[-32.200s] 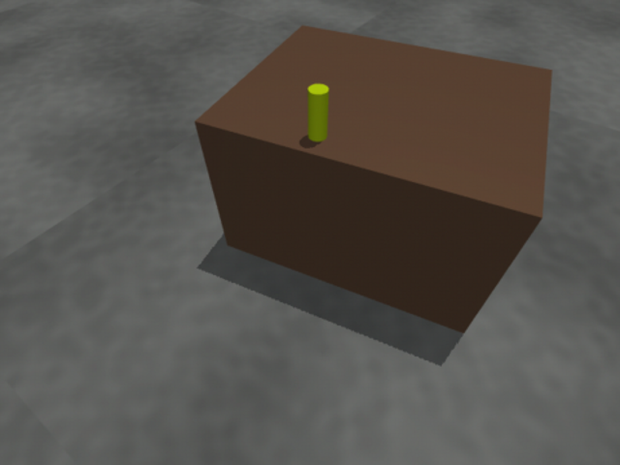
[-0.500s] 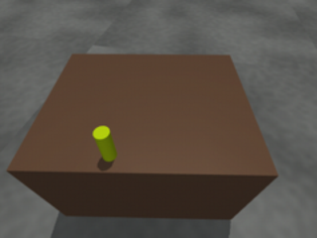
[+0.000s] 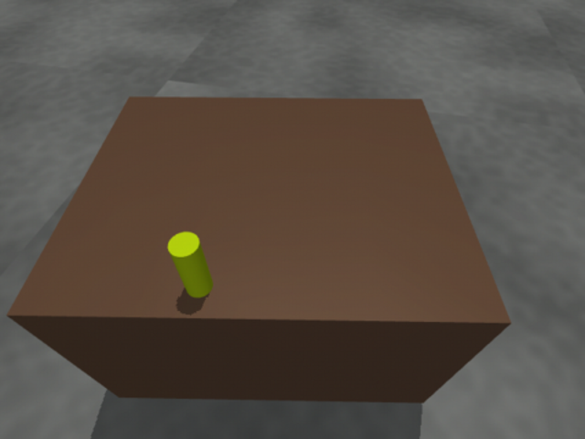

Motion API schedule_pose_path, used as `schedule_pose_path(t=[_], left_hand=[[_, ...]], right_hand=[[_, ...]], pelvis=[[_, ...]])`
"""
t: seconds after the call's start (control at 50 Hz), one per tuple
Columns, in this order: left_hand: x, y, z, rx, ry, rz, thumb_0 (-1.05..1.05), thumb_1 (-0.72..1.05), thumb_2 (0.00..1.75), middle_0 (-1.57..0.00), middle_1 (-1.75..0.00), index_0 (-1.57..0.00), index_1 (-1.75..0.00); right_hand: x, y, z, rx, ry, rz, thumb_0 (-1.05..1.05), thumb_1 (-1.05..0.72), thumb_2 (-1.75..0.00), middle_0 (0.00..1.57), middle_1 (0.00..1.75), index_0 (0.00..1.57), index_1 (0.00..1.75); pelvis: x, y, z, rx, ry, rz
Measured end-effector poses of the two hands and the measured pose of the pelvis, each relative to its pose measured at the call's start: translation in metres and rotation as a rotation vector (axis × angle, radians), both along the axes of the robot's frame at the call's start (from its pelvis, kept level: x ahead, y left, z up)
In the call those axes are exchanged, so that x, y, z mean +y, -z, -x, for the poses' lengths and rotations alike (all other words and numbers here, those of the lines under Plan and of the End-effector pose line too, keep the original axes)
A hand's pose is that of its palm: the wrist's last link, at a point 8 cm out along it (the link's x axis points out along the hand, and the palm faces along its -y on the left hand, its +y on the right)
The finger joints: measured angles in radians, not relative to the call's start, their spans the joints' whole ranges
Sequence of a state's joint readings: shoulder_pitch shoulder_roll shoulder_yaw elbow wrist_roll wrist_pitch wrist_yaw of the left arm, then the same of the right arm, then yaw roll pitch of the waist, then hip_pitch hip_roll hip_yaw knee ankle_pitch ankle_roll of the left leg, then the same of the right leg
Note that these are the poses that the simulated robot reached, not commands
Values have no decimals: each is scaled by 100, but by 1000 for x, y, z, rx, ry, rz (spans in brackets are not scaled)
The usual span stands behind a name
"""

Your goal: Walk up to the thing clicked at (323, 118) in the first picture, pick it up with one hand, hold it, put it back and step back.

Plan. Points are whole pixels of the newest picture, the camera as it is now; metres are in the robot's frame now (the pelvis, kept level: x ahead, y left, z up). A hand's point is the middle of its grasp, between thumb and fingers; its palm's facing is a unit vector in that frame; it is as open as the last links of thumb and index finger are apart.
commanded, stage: stand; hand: left
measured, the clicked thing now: (192, 266) +0.43 +0.20 -0.11
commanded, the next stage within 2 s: step back in 0.24 s
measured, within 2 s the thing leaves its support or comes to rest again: neither
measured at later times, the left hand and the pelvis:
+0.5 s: hand out of the picture +0.06 +0.29 -0.17, palm faces -0.02 -0.92 -0.39, open 7.4 cm; pelvis -0.05 +0.02 -0.02, yaw +0 degrees
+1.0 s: hand out of the picture -0.05 +0.27 -0.17, palm faces -0.10 -0.91 -0.40, open 7.4 cm; pelvis -0.15 +0.01 -0.03, yaw -4 degrees
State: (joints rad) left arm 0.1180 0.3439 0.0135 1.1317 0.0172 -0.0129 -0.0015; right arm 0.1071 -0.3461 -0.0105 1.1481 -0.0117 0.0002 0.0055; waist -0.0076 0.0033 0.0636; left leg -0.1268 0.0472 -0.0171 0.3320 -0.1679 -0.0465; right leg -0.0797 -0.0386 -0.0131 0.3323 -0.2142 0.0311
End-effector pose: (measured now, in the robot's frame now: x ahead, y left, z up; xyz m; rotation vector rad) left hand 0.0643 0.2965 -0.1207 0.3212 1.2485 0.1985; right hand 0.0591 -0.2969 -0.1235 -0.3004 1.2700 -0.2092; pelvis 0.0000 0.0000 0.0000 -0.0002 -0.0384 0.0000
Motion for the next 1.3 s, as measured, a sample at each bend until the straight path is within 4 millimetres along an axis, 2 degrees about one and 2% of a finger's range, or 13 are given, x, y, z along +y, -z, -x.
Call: schedule_pose_path(t=[0.26, 0.44, 0.52, 0.58, 0.68, 0.74, 0.82, 0.94, 1.0, 1.08, 1.2, 1.3], left_hand=[[0, -1, -2, -17, 0, 4, 1, 90, 90, -21, -30, -20, -30], [21, 5, 5, -36, -8, -43, 1, 90, 90, -21, -30, -20, -30], [35, 13, 6, -52, 20, -46, 1, 90, 90, -21, -30, -20, -30], [48, 23, -1, -81, 33, -43, 1, 90, 90, -21, -30, -20, -30], [49, 22, 0, -118, 38, -36, 1, 91, 90, -21, -29, -20, -30], [45, 20, 14, -102, 53, -20, 1, 91, 90, -21, -29, -20, -30], [40, 20, 43, -51, 75, -18, 1, 91, 90, -21, -29, -20, -30], [27, 22, 87, -16, 94, -48, 1, 90, 90, -21, -30, -20, -30], [16, 14, 114, -11, 85, -54, 1, 91, 90, -21, -30, -20, -30], [11, -4, 142, -22, 63, -62, 1, 90, 90, -21, -30, -20, -30], [17, -16, 151, -107, 56, -85, 1, 90, 90, -21, -30, -20, -30], [29, -8, 162, -198, 47, -77, 1, 90, 90, -21, -30, -20, -30]], right_hand=[[-1, -1, -2, -18, -2, 1, 1, -90, -89, 20, 30, 21, 30], [-12, 8, 6, -29, -5, 33, 1, -90, -89, 20, 30, 21, 30], [-10, 11, 23, -22, -2, 62, 1, -90, -89, 20, 30, 21, 30], [-1, 12, 45, -11, 11, 83, 1, -90, -89, 20, 30, 20, 30], [16, 1, 88, 59, 5, 87, 1, -90, -89, 20, 30, 21, 30], [19, -4, 101, 61, 11, 93, 1, -90, -89, 20, 30, 21, 30], [17, -4, 107, 2, 20, 91, 1, -90, -89, 20, 30, 21, 30], [1, 13, 116, -88, 21, 62, 1, -90, -89, 21, 30, 21, 30], [-7, 22, 125, -103, 35, 42, 1, -90, -89, 20, 30, 21, 30], [-9, 17, 143, -91, 35, 20, 1, -90, -89, 20, 30, 21, 30], [-10, 16, 180, -43, -5, 43, 1, -90, -89, 20, 30, 21, 30], [0, 17, 207, -4, -61, 72, 1, -90, -89, 20, 30, 20, 30]], pelvis=[[0, 1, 3, -1, 3, -1], [6, 15, 38, 3, -7, 12], [20, 25, 50, -1, -6, 7], [32, 34, 59, 8, -9, 7], [35, 24, 78, 10, -7, 22], [35, 18, 88, 21, 13, 26], [32, 17, 104, 22, 43, 16], [18, 30, 134, 9, 89, -10], [12, 29, 150, -11, 66, 28], [8, 18, 166, -5, 80, -29], [11, 16, 194, 22, 33, -19], [20, 24, 227, 15, -21, -1]])
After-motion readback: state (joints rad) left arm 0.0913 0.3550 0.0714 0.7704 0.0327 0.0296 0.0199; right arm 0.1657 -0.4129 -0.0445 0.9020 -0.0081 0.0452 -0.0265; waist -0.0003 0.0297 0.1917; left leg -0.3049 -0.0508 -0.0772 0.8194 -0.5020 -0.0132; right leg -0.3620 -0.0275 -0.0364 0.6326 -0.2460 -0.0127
